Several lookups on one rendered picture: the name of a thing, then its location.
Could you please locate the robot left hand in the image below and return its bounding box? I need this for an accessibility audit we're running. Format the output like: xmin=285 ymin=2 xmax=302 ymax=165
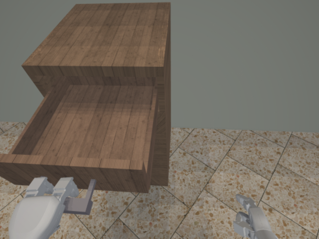
xmin=8 ymin=177 xmax=79 ymax=239

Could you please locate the drawer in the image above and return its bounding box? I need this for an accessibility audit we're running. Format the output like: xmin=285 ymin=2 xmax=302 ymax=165
xmin=0 ymin=76 xmax=159 ymax=193

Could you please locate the cabinet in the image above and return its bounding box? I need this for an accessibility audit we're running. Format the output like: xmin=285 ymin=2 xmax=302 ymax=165
xmin=22 ymin=2 xmax=171 ymax=186

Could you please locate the robot right hand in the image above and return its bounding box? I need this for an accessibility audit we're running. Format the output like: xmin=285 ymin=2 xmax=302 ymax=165
xmin=233 ymin=194 xmax=272 ymax=239

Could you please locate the handle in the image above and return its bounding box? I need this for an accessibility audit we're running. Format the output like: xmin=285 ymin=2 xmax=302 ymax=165
xmin=41 ymin=176 xmax=96 ymax=215

